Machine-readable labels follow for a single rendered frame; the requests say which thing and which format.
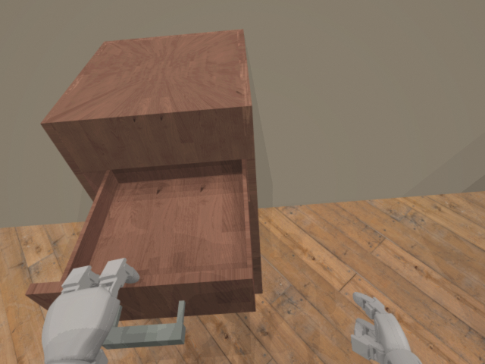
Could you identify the cabinet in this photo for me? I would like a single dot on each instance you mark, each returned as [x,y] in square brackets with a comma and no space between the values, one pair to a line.
[164,100]

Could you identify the drawer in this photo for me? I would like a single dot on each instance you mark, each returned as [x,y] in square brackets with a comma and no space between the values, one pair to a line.
[184,228]

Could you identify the right robot hand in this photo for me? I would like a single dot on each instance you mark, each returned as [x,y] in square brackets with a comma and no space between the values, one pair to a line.
[375,341]

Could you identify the left robot hand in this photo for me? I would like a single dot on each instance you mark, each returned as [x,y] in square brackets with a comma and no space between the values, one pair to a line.
[79,320]

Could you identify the handle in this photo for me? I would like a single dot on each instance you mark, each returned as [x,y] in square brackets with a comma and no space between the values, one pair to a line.
[146,335]

